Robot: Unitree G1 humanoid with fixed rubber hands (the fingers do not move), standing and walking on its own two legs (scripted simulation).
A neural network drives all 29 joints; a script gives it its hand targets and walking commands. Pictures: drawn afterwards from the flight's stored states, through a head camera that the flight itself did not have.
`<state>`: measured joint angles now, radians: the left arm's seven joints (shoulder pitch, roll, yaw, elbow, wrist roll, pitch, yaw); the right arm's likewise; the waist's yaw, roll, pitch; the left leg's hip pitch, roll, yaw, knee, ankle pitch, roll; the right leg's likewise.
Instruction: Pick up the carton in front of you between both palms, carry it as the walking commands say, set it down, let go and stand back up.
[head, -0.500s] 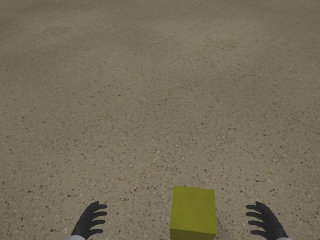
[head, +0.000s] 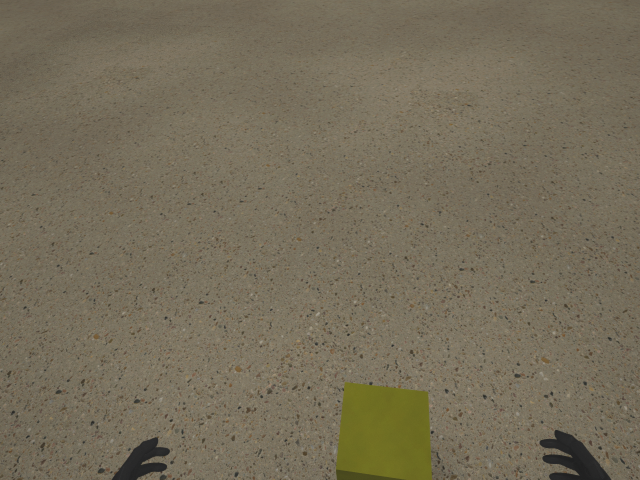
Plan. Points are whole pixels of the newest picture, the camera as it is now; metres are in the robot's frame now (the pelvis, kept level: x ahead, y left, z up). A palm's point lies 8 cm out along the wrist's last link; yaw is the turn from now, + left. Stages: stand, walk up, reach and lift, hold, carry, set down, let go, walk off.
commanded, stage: stand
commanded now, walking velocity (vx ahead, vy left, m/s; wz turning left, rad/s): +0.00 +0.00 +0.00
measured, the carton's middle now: (381, 444) +0.36 -0.08 -0.64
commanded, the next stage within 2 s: none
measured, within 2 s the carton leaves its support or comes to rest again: neither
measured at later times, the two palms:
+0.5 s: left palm out of the picture +0.11 +0.29 -0.08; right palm out of the picture +0.12 -0.30 -0.09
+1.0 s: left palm out of the picture +0.08 +0.30 -0.09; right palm out of the picture +0.09 -0.31 -0.09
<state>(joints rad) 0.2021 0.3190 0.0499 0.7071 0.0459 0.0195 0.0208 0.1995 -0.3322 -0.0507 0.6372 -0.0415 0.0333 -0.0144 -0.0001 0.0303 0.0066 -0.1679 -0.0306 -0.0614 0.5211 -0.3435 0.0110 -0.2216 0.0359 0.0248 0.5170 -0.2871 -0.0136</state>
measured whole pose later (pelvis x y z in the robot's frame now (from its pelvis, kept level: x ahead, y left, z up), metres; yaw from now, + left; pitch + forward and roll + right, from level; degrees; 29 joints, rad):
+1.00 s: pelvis -0.01 -0.01 +0.01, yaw +0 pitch -2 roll +0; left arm 0.13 0.36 0.02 1.00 0.02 -0.01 0.01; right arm 0.16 -0.38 0.00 0.94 -0.02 -0.01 -0.02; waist 0.01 0.02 0.02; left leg -0.08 -0.02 -0.07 0.36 -0.24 0.00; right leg -0.13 0.04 0.02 0.37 -0.20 -0.03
